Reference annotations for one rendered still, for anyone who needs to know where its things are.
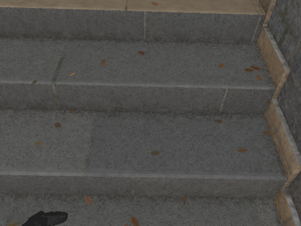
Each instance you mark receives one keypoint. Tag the robot left hand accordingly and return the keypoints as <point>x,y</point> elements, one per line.
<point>47,219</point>

